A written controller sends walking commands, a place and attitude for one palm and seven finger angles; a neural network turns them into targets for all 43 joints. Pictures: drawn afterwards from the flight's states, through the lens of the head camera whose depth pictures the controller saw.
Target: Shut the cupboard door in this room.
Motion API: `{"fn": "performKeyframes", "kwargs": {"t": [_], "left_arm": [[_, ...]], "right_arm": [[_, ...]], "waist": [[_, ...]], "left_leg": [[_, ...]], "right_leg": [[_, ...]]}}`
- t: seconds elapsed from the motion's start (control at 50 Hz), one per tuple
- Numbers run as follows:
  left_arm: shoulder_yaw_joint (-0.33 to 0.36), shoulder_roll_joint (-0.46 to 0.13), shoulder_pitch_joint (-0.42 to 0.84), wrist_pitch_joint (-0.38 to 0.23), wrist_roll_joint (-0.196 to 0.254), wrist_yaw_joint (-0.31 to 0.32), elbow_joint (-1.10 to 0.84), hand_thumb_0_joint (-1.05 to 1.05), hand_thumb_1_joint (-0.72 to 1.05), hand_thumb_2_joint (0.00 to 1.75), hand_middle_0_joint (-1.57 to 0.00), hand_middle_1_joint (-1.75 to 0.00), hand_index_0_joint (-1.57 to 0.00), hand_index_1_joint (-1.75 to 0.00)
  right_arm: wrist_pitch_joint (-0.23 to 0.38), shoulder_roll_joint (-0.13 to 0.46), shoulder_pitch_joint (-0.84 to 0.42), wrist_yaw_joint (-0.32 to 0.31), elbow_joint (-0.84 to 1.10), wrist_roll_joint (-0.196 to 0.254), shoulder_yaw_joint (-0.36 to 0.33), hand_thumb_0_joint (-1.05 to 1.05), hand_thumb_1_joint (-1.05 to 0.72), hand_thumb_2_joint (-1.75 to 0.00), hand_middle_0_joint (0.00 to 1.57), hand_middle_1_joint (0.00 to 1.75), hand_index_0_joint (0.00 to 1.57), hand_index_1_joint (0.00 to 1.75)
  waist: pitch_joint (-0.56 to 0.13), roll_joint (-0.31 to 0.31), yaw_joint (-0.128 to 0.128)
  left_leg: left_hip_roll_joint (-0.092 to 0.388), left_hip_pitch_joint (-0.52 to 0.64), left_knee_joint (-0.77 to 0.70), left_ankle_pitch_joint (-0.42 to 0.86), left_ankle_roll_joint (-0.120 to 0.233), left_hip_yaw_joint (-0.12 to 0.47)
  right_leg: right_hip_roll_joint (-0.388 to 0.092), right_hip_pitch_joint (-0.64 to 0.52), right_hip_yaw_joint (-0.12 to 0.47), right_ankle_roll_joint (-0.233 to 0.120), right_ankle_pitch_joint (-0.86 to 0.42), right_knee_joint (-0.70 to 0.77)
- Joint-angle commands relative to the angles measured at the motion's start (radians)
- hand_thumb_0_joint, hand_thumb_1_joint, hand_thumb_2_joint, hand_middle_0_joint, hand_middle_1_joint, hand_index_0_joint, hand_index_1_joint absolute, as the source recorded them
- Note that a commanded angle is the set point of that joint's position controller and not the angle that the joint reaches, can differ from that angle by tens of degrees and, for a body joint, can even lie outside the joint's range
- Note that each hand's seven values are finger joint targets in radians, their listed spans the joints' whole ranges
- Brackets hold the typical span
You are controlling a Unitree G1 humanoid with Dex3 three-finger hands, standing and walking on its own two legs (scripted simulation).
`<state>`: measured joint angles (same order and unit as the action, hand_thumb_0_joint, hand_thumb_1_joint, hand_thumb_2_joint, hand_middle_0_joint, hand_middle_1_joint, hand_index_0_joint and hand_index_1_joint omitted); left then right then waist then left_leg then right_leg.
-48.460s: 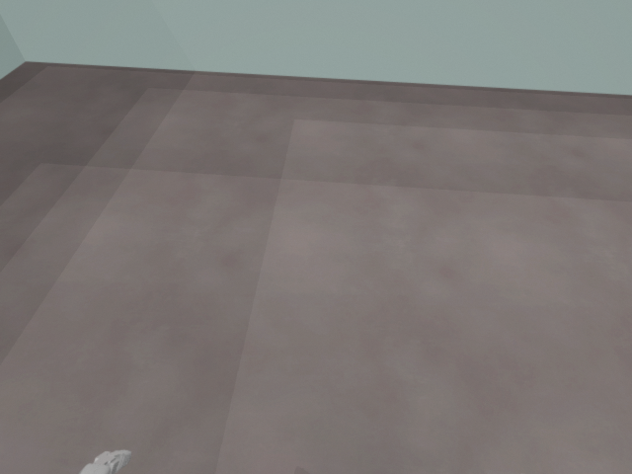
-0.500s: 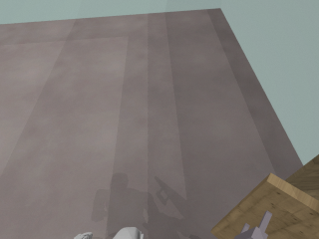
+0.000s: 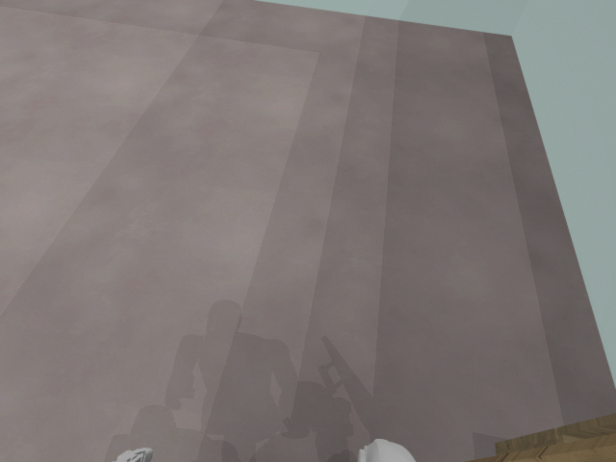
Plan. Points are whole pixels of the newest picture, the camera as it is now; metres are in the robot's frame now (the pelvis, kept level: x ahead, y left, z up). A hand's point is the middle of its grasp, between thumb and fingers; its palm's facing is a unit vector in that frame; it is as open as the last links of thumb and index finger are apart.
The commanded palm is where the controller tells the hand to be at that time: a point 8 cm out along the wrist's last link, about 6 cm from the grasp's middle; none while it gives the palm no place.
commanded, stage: turn or walk to find it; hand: left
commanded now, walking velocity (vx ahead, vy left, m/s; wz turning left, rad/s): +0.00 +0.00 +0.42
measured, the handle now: out of the picture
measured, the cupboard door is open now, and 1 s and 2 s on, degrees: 46 43 41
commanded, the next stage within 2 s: none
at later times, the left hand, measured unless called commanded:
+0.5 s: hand out of the picture +0.03 +0.15 -0.16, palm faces +0.25 -0.93 -0.28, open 7.3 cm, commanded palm none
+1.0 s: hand out of the picture +0.06 +0.17 -0.16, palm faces +0.39 -0.89 -0.22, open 7.4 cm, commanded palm none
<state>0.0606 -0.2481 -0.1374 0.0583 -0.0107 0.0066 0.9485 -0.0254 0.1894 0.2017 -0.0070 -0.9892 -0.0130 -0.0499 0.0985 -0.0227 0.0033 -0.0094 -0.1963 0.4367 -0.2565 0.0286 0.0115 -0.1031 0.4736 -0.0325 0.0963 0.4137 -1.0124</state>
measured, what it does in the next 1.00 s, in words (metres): steps on the spot, turning left: right foot, then left foot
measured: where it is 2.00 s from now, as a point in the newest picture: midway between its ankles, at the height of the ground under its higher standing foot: outside the picture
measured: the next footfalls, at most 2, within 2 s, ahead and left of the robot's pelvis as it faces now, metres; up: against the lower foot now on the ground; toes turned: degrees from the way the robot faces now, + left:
right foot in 0.16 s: +0.06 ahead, -0.14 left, +0.00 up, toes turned -1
left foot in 0.64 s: +0.01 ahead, +0.10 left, +0.00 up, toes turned +24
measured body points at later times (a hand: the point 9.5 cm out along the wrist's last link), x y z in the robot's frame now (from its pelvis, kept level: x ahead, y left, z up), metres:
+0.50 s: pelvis +0.02 -0.05 +0.00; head +0.08 -0.07 +0.44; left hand +0.02 +0.20 -0.13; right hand +0.07 -0.29 -0.17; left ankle -0.05 +0.10 -0.68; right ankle +0.02 -0.14 -0.74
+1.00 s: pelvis +0.00 -0.06 -0.01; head +0.04 -0.06 +0.44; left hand +0.04 +0.21 -0.14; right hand +0.08 -0.29 -0.17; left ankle -0.03 +0.08 -0.74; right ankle +0.04 -0.16 -0.74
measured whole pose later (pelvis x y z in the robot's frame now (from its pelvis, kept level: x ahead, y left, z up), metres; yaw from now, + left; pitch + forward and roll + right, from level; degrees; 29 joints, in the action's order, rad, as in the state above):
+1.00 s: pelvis +0.00 -0.06 -0.01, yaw +25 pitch +1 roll +1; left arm 0.04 -0.19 -0.07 0.03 0.00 0.00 0.92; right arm -0.03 0.20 0.32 0.00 -1.03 -0.02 -0.05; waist 0.07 0.01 -0.06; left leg 0.00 -0.32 0.53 -0.23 -0.02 0.02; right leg -0.05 0.27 -0.08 0.06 0.34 -0.58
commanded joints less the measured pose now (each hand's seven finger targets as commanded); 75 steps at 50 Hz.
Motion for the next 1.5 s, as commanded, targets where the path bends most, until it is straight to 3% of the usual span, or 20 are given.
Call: {"fn": "performKeyframes", "kwargs": {"t": [0.0,0.1,0.14,0.16,0.26,0.5,0.58,0.6,0.64,0.66,0.78,0.94,0.96,1.0,1.1,1.28,1.38,1.42,1.46,1.48], "left_arm": [[0.009,-0.050,0.036,-0.025,0.004,0.006,-0.095,0.00,0.90,0.90,-0.20,-0.30,-0.20,-0.30],[0.013,-0.063,-0.069,-0.056,0.011,0.008,-0.083,0.00,0.90,0.90,-0.20,-0.30,-0.20,-0.30],[0.045,-0.225,-0.158,-0.079,-0.016,0.024,-0.067,0.00,0.90,0.90,-0.20,-0.30,-0.20,-0.30],[0.038,-0.229,-0.162,-0.072,-0.005,0.024,-0.076,0.00,0.90,0.90,-0.20,-0.30,-0.20,-0.30],[0.018,-0.103,-0.006,-0.077,-0.002,0.024,-0.121,0.00,0.90,0.90,-0.20,-0.30,-0.20,-0.30],[0.048,-0.155,-0.160,-0.067,-0.018,0.025,-0.054,0.00,0.90,0.90,-0.20,-0.30,-0.20,-0.30],[0.052,-0.171,-0.128,-0.060,-0.005,0.020,-0.038,0.00,0.90,0.90,-0.20,-0.30,-0.20,-0.30],[0.049,-0.162,-0.116,-0.054,0.003,0.017,-0.041,0.00,0.90,0.90,-0.20,-0.30,-0.20,-0.30],[0.018,-0.041,-0.063,-0.041,0.014,0.011,-0.095,0.00,0.90,0.90,-0.20,-0.30,-0.20,-0.30],[0.013,-0.058,-0.016,-0.033,0.005,0.016,-0.105,0.00,0.90,0.90,-0.20,-0.30,-0.20,-0.30],[0.011,-0.040,-0.005,-0.022,0.006,-0.002,-0.048,0.00,0.90,0.90,-0.20,-0.30,-0.20,-0.30],[0.011,-0.038,-0.077,-0.037,0.013,0.011,-0.047,0.00,0.90,0.90,-0.20,-0.30,-0.20,-0.30],[0.021,-0.074,-0.108,-0.048,0.007,0.016,-0.041,0.00,0.90,0.90,-0.20,-0.30,-0.20,-0.30],[0.045,-0.218,-0.128,-0.052,-0.011,0.025,-0.064,0.00,0.90,0.90,-0.20,-0.30,-0.20,-0.30],[0.023,-0.091,0.052,-0.064,-0.007,0.024,-0.113,0.00,0.90,0.90,-0.20,-0.30,-0.20,-0.30],[0.047,-0.133,-0.126,-0.063,-0.018,0.027,-0.056,0.00,0.90,0.90,-0.20,-0.30,-0.20,-0.30],[0.055,-0.163,-0.099,-0.052,-0.013,0.022,-0.051,0.00,0.90,0.90,-0.20,-0.30,-0.20,-0.30],[0.051,-0.133,-0.067,-0.040,-0.001,0.018,-0.061,0.00,0.90,0.90,-0.20,-0.30,-0.20,-0.30],[0.019,-0.024,0.012,-0.022,0.003,0.014,-0.125,0.00,0.90,0.90,-0.20,-0.30,-0.20,-0.30],[0.020,-0.043,0.041,-0.020,0.000,0.013,-0.126,0.00,0.90,0.90,-0.20,-0.30,-0.20,-0.30]], "right_arm": [[0.015,0.206,0.045,-0.011,0.060,-0.011,-0.050,0.00,-0.90,-0.90,0.20,0.30,0.20,0.30],[0.010,0.199,0.009,-0.007,0.084,-0.006,-0.059,0.00,-0.90,-0.90,0.20,0.30,0.20,0.30],[0.015,0.082,0.027,0.006,0.113,0.007,-0.042,0.00,-0.90,-0.90,0.20,0.30,0.20,0.30],[0.000,0.124,0.007,-0.002,0.129,0.005,-0.051,0.00,-0.90,-0.90,0.20,0.30,0.20,0.30],[-0.028,0.106,0.058,0.023,0.060,-0.004,-0.053,0.00,-0.90,-0.90,0.20,0.30,0.20,0.30],[-0.013,0.053,-0.064,0.027,0.065,0.005,-0.022,0.00,-0.90,-0.90,0.20,0.30,0.20,0.30],[-0.001,0.091,0.035,0.025,0.041,0.005,-0.017,0.00,-0.90,-0.90,0.20,0.30,0.20,0.30],[0.002,0.123,0.082,0.026,0.029,0.003,-0.023,0.00,-0.90,-0.90,0.20,0.30,0.20,0.30],[0.013,0.282,0.189,0.011,0.024,-0.004,-0.057,0.00,-0.90,-0.90,0.20,0.30,0.20,0.30],[0.008,0.283,0.205,0.002,0.001,-0.007,-0.057,0.00,-0.90,-0.90,0.20,0.30,0.20,0.30],[0.021,0.210,0.079,-0.020,0.008,-0.012,-0.035,0.00,-0.90,-0.90,0.20,0.30,0.20,0.30],[0.004,0.195,0.052,-0.007,0.042,-0.010,-0.048,0.00,-0.90,-0.90,0.20,0.30,0.20,0.30],[0.004,0.162,0.053,-0.003,0.052,-0.003,-0.047,0.00,-0.90,-0.90,0.20,0.30,0.20,0.30],[-0.005,0.103,0.015,0.002,0.107,0.000,-0.043,0.00,-0.90,-0.90,0.20,0.30,0.20,0.30],[-0.036,0.085,0.121,0.020,0.028,-0.008,-0.058,0.00,-0.90,-0.90,0.20,0.30,0.20,0.30],[-0.016,0.052,0.000,0.021,0.045,0.001,-0.035,0.00,-0.90,-0.90,0.20,0.30,0.20,0.30],[-0.005,0.066,0.081,0.018,0.019,0.006,-0.027,0.00,-0.90,-0.90,0.20,0.30,0.20,0.30],[0.003,0.105,0.162,0.019,-0.002,0.004,-0.034,0.00,-0.90,-0.90,0.20,0.30,0.20,0.30],[0.012,0.260,0.240,0.003,-0.005,-0.009,-0.070,0.00,-0.90,-0.90,0.20,0.30,0.20,0.30],[0.011,0.254,0.227,-0.004,-0.012,-0.011,-0.065,0.00,-0.90,-0.90,0.20,0.30,0.20,0.30]], "waist": [[-0.099,0.192,-0.030],[-0.165,0.171,0.026],[-0.222,-0.262,0.061],[-0.198,-0.230,0.063],[-0.081,-0.128,-0.020],[-0.109,-0.207,0.053],[-0.150,-0.218,0.004],[-0.163,-0.147,-0.023],[-0.167,0.324,-0.078],[-0.160,0.219,-0.087],[-0.097,0.134,-0.023],[-0.131,0.189,0.021],[-0.146,0.116,0.033],[-0.101,-0.238,0.066],[-0.007,-0.125,-0.042],[-0.104,-0.230,0.050],[-0.138,-0.255,0.010],[-0.153,-0.105,-0.040],[-0.101,0.310,-0.093],[-0.086,0.207,-0.085]], "left_leg": [[0.240,0.074,-0.080,0.488,0.132,0.228],[0.172,-0.031,0.071,0.429,0.063,0.246],[-0.039,-0.363,0.420,-0.277,-0.072,0.035],[-0.019,-0.342,0.606,-0.409,-0.072,0.064],[0.042,-0.344,0.812,-0.126,-0.097,0.041],[0.051,-0.243,0.344,-0.197,-0.097,-0.091],[0.043,-0.055,0.111,-0.034,-0.074,-0.126],[0.057,0.055,0.028,0.083,-0.056,-0.102],[0.440,0.156,-0.139,0.508,0.173,0.426],[0.472,0.108,-0.141,0.381,0.230,0.393],[0.260,0.009,-0.125,0.289,0.130,0.204],[0.191,-0.135,-0.024,0.220,0.077,0.243],[0.137,-0.215,0.052,0.133,0.027,0.202],[-0.017,-0.404,0.496,-0.341,-0.070,0.022],[0.047,-0.355,0.803,-0.103,-0.085,0.023],[0.052,-0.277,0.406,-0.219,-0.103,-0.069],[0.034,-0.107,0.201,-0.126,-0.085,-0.124],[0.075,0.061,0.012,0.026,-0.056,-0.055],[0.443,0.068,-0.199,0.233,0.160,0.471],[0.451,0.017,-0.199,0.146,0.201,0.426]], "right_leg": [[0.026,-0.007,-0.024,0.004,0.022,0.142],[0.056,-0.307,-0.046,-0.014,-0.226,0.582],[-0.345,-0.604,0.306,-0.144,-0.591,0.672],[-0.431,-0.453,0.324,-0.237,-0.679,0.671],[-0.227,-0.306,0.032,-0.180,-0.496,0.696],[-0.274,-0.429,-0.072,-0.217,-0.629,0.617],[-0.262,-0.359,-0.133,-0.152,-0.539,0.506],[-0.236,-0.273,-0.162,-0.112,-0.437,0.428],[-0.019,0.061,-0.170,0.001,0.279,0.034],[-0.038,0.049,-0.060,-0.025,0.277,-0.064],[0.008,-0.007,-0.028,-0.028,0.063,0.029],[0.063,-0.327,-0.061,-0.034,-0.140,0.531],[0.001,-0.438,-0.012,-0.045,-0.195,0.648],[-0.423,-0.366,0.351,-0.213,-0.219,0.783],[-0.236,-0.181,0.042,-0.169,-0.134,0.773],[-0.274,-0.408,-0.023,-0.224,-0.505,0.649],[-0.273,-0.336,-0.074,-0.178,-0.446,0.568],[-0.225,-0.186,-0.134,-0.103,-0.241,0.425],[-0.008,0.123,-0.123,-0.006,0.253,0.027],[-0.040,0.101,-0.035,-0.032,0.203,-0.054]]}}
